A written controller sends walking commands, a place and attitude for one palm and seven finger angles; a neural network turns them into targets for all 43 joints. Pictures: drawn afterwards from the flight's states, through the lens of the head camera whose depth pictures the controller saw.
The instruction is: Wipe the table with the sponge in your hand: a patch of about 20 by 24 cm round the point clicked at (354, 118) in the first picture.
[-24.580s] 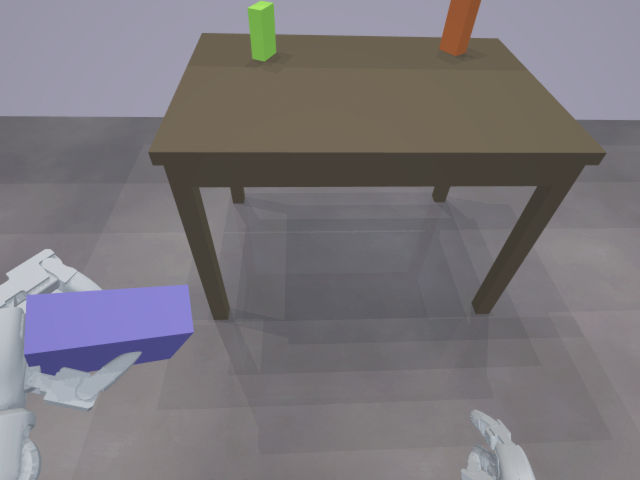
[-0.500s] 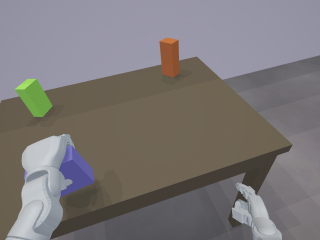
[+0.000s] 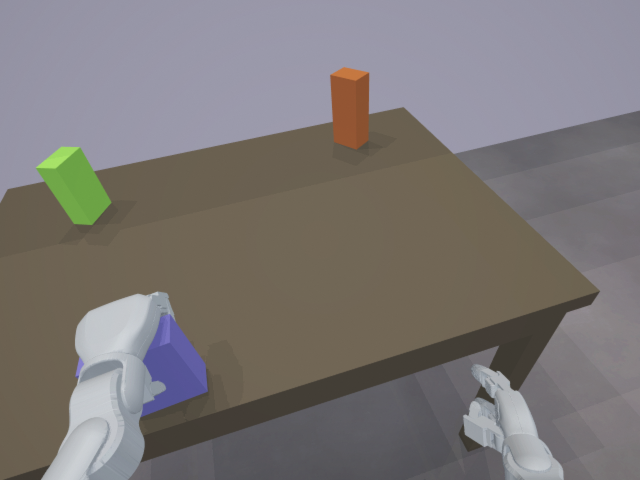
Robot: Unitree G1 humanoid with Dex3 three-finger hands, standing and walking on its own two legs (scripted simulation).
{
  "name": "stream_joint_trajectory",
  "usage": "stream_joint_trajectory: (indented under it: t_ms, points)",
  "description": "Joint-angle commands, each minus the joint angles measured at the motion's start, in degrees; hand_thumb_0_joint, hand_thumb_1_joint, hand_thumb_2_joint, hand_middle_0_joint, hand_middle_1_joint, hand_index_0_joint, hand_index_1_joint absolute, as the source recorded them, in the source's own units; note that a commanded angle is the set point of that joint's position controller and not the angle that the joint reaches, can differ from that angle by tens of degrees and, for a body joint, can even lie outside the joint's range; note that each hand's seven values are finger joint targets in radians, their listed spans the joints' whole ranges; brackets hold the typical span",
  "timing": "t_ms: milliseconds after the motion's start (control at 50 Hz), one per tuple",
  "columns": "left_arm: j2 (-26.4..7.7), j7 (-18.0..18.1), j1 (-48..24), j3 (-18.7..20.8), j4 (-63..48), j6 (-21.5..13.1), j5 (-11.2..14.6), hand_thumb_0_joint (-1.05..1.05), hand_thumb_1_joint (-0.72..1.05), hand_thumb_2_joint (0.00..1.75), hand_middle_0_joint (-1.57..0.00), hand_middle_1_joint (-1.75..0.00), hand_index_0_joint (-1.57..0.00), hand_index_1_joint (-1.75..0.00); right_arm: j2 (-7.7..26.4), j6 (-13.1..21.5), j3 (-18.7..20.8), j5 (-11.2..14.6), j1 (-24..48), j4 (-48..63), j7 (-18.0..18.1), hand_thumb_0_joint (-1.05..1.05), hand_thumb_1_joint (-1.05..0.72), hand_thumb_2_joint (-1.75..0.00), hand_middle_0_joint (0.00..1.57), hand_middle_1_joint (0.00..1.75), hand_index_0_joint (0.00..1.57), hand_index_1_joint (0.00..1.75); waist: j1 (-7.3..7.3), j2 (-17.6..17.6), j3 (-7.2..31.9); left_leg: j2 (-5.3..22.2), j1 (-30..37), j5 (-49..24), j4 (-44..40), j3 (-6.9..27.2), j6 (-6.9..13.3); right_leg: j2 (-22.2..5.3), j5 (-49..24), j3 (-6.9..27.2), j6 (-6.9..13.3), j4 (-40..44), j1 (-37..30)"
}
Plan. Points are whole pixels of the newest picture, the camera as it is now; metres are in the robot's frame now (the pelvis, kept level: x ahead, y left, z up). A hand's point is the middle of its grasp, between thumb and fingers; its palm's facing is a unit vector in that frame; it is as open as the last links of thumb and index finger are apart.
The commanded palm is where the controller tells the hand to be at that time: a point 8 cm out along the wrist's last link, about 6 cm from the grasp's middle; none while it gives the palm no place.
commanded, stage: lower the sponge onto the table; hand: left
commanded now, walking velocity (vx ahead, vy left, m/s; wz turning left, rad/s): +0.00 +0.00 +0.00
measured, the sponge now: (155, 377) +0.22 +0.27 +0.01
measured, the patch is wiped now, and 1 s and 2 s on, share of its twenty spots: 0.00 0.15 0.25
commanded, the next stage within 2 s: wipe forward along the first lane in 0.32 s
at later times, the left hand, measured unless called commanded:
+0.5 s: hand (149, 348) +0.23 +0.27 +0.06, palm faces +0.01 -0.10 -0.99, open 8.9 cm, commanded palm +0.21 +0.26 +0.11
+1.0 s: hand (152, 315) +0.28 +0.29 +0.05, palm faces -0.05 -0.04 -1.00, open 8.9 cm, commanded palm +0.27 +0.29 +0.09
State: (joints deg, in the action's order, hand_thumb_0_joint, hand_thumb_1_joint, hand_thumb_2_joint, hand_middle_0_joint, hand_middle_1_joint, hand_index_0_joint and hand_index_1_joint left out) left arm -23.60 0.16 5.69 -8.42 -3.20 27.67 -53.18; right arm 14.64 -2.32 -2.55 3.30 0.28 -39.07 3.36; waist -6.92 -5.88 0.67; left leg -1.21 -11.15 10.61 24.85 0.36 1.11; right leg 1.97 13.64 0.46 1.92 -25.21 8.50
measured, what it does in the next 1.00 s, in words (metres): stands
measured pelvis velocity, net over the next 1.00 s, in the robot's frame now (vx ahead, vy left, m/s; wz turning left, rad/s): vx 0.00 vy -0.01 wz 0.01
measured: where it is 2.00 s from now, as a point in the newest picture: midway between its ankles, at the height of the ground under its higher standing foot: outside the picture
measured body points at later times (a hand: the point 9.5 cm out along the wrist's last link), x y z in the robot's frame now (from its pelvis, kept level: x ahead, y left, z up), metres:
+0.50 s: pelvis +0.00 +0.00 +0.00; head -0.02 -0.04 +0.45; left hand +0.23 +0.27 +0.11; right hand +0.25 -0.21 -0.08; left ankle +0.03 +0.11 -0.74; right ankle +0.00 -0.10 -0.74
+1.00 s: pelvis +0.00 -0.01 +0.00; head +0.00 -0.05 +0.44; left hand +0.28 +0.29 +0.11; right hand +0.21 -0.24 -0.11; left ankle +0.03 +0.11 -0.74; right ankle +0.00 -0.10 -0.74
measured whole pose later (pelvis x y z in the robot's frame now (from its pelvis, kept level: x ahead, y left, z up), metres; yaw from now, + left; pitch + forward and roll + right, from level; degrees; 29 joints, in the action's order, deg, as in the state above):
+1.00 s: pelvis +0.00 -0.01 +0.00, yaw +0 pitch +1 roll +0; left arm -25.7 4.6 -8.4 -4.5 17.5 18.9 -55.4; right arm 15.4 -2.5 -0.8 4.3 -4.8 -41.6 5.1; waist -5.2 -4.8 2.7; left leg -0.2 -17.3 12.2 28.7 1.5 0.1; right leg 3.1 15.0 -0.6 3.0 -28.5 14.2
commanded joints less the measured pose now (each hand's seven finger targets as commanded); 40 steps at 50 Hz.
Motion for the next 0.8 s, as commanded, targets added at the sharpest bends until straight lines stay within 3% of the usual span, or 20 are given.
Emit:
stream_joint_trajectory:
  t_ms: [0,20,100,120,160,200,220,300,320,400,420,480,500,560,600,620,660,700,720,780]
  points:
    - [-15.72,3.53,-19.09,9.51,-15.41,-5.68,-4.19,0.0,0.1,1.3,-1.2,-1.6,-1.2,-1.6,5.69,4.14,2.26,-1.14,12.64,10.23,1.16,0.0,-0.9,-0.9,0.2,0.3,0.2,0.3,-0.02,2.53,11.26,-0.33,6.42,-4.64,-2.42,4.83,1.45,0.43,-3.84,6.31,2.76,5.09,1.4]
    - [-11.79,4.27,-19.76,6.62,-15.8,-6.79,-4.6,0.0,0.1,1.3,-1.2,-1.6,-1.2,-1.6,4.7,4.64,2.28,-1.07,11.86,10.84,1.36,0.0,-0.9,-0.9,0.2,0.3,0.2,0.3,0.05,1.21,12.69,-0.5,6.87,-5.41,-2.08,4.47,1.65,0.35,-4.21,4.62,2.73,4.54,1.12]
    - [-11.71,6.44,-17.05,8.64,-9.39,-7.27,-3.78,0.0,0.1,1.3,-1.2,-1.6,-1.2,-1.6,5.34,4.53,2.83,-0.74,11.46,8.82,1.21,0.0,-0.9,-0.9,0.2,0.3,0.2,0.3,-0.28,1.02,8.99,-0.14,6.33,-4.1,-3.01,4.89,0.55,0.77,-3.34,5.91,3.32,5.4,3.36]
    - [-7.11,6.54,-16.29,4.95,-9.19,-6.51,-3.2,0.0,0.1,1.3,-1.2,-1.6,-1.2,-1.6,4.75,4.51,2.7,-0.46,11.43,9.68,1.0,0.0,-0.9,-0.9,0.2,0.3,0.2,0.3,0.01,0.82,9.74,-0.17,5.69,-4.51,-2.97,4.15,0.74,0.38,-3.93,3.87,2.97,4.93,2.64]
    - [-6.96,6.89,-15.97,4.61,-7.7,-5.2,-3.21,0.0,0.1,1.3,-1.2,-1.6,-1.2,-1.6,5.13,4.35,2.83,-0.37,12.08,9.26,0.6,0.0,-0.9,-0.9,0.2,0.3,0.2,0.3,-0.09,1.96,9.93,-0.06,5.48,-5.83,-2.96,4.2,0.41,0.18,-5.26,3.83,2.8,4.81,2.44]
    - [-11.17,7.31,-13.43,8.51,-7.43,-3.62,-3.53,0.0,0.1,1.3,-1.2,-1.6,-1.2,-1.6,5.96,3.87,2.99,-0.57,12.75,9.22,0.33,0.0,-0.9,-0.9,0.2,0.3,0.2,0.3,-1.16,2.13,10.19,-0.21,4.97,-6.19,-3.22,4.46,0.31,0.51,-5.67,5.44,3.24,4.56,1.04]
    - [-7.46,6.98,-13.12,5.44,-9.13,-3.14,-3.21,0.0,0.1,1.3,-1.2,-1.6,-1.2,-1.6,5.35,3.81,2.84,-0.41,12.7,10.24,0.05,0.0,-0.9,-0.9,0.2,0.3,0.2,0.3,-0.68,2.16,12.47,-0.22,4.87,-7.46,-2.8,3.76,0.65,0.16,-7.39,3.74,2.84,3.86,-0.3]
    - [-12.44,6.98,-11.0,9.57,-9.23,-2.46,-3.7,0.0,0.1,1.3,-1.2,-1.6,-1.2,-1.6,6.17,3.04,3.06,-0.79,12.95,9.67,-0.24,0.0,-0.9,-0.9,0.2,0.3,0.2,0.3,-1.07,3.56,11.51,-0.36,4.73,-8.58,-2.22,4.2,0.64,0.34,-8.98,5.86,3.07,4.0,-0.56]
    - [-7.61,6.57,-9.99,5.72,-9.71,-2.24,-3.23,0.0,0.1,1.3,-1.2,-1.6,-1.2,-1.6,5.33,3.07,2.81,-0.54,12.66,10.62,-0.35,0.0,-0.9,-0.9,0.2,0.3,0.2,0.3,-0.6,3.79,11.94,-0.47,4.43,-9.18,-1.88,3.6,1.0,0.08,-9.98,4.04,2.71,3.55,-0.8]
    - [-10.65,6.29,-7.32,8.5,-8.37,-2.44,-2.88,0.0,0.1,1.3,-1.2,-1.6,-1.2,-1.6,6.01,2.75,3.06,-0.58,12.71,9.8,-0.37,0.0,-0.9,-0.9,0.2,0.3,0.2,0.3,-0.7,5.11,9.14,-0.53,4.33,-8.22,-1.35,3.95,0.94,0.25,-9.67,6.2,2.82,4.34,0.83]
    - [-7.21,5.99,-9.43,5.23,-8.76,-2.45,-2.92,0.0,0.1,1.3,-1.2,-1.6,-1.2,-1.6,5.59,2.67,2.88,-0.34,12.2,10.26,-0.38,0.0,-0.9,-0.9,0.2,0.3,0.2,0.3,0.28,5.11,9.75,-0.44,3.88,-7.63,-1.32,3.55,1.17,0.13,-9.05,4.59,2.52,4.06,1.26]
    - [-9.01,5.98,-11.96,6.1,-4.98,-3.07,-3.26,0.0,0.1,1.3,-1.2,-1.6,-1.2,-1.6,5.89,2.73,2.96,-0.25,11.7,9.17,0.15,0.0,-0.9,-0.9,0.2,0.3,0.2,0.3,0.67,5.81,7.9,-0.6,3.6,-5.76,-0.95,3.54,1.21,-0.07,-7.09,5.44,2.36,4.87,3.28]
    - [-12.07,6.17,-12.44,8.84,-4.97,-3.36,-3.05,0.0,0.1,1.3,-1.2,-1.6,-1.2,-1.6,6.34,2.75,3.08,-0.38,11.64,8.88,0.5,0.0,-0.9,-0.9,0.2,0.3,0.2,0.3,0.33,4.71,7.42,-0.68,3.73,-4.71,-1.07,3.7,1.17,0.25,-5.93,6.49,2.72,5.19,3.33]
    - [-9.53,5.74,-16.88,5.99,-0.66,-3.81,-3.37,0.0,0.1,1.3,-1.2,-1.6,-1.2,-1.6,6.01,2.84,2.8,0.01,11.12,8.5,1.15,0.0,-0.9,-0.9,0.2,0.3,0.2,0.3,1.35,5.82,6.84,-0.94,2.81,-3.07,-0.8,3.17,1.27,-0.06,-4.16,5.1,2.18,5.42,4.62]
    - [-13.56,5.95,-19.18,9.06,1.46,-4.46,-3.43,0.0,0.1,1.3,-1.2,-1.6,-1.2,-1.6,6.6,2.86,2.95,0.02,10.69,7.73,1.66,0.0,-0.9,-0.9,0.2,0.3,0.2,0.3,1.13,4.97,6.63,-1.15,2.63,-1.38,-1.05,3.44,1.13,0.23,-1.85,6.43,2.52,5.8,5.2]
    - [-9.51,5.65,-20.24,5.56,1.43,-4.98,-3.25,0.0,0.1,1.3,-1.2,-1.6,-1.2,-1.6,6.01,3.01,2.94,0.31,10.25,8.45,1.71,0.0,-0.9,-0.9,0.2,0.3,0.2,0.3,1.72,4.03,8.25,-1.22,2.47,-1.48,-0.87,2.9,1.41,0.09,-2.36,4.55,2.25,5.05,4.66]
    - [-8.73,5.47,-19.97,5.3,3.24,-6.13,-2.75,0.0,0.1,1.3,-1.2,-1.6,-1.2,-1.6,6.07,3.48,3.11,0.32,9.72,8.23,1.68,0.0,-0.9,-0.9,0.2,0.3,0.2,0.3,1.59,4.73,9.61,-1.2,2.66,-2.74,-0.32,2.95,1.31,-0.09,-4.75,4.54,2.12,4.62,4.41]
    - [-13.11,5.75,-18.27,9.65,5.3,-6.87,-2.29,0.0,0.1,1.3,-1.2,-1.6,-1.2,-1.6,6.83,3.32,3.52,0.15,9.0,7.58,1.79,0.0,-0.9,-0.9,0.2,0.3,0.2,0.3,1.08,5.34,10.17,-1.3,2.27,-2.87,0.03,3.08,1.27,0.13,-5.42,6.28,2.33,4.71,3.77]
    - [-9.02,5.37,-20.39,6.02,5.04,-7.36,-2.14,0.0,0.1,1.3,-1.2,-1.6,-1.2,-1.6,6.25,3.37,3.29,0.28,8.56,8.46,1.85,0.0,-0.9,-0.9,0.2,0.3,0.2,0.3,1.84,6.34,11.7,-1.31,1.67,-3.38,0.36,2.64,1.55,-0.11,-7.0,4.33,1.9,3.85,3.08]
    - [-10.33,5.7,-20.5,7.46,8.99,-8.38,-2.32,0.0,0.1,1.3,-1.2,-1.6,-1.2,-1.6,6.63,3.52,3.59,0.3,7.59,7.7,1.77,0.0,-0.9,-0.9,0.2,0.3,0.2,0.3,1.92,8.02,10.14,-1.33,0.37,-3.93,1.17,2.48,1.51,-0.36,-9.42,5.08,1.65,3.63,4.11]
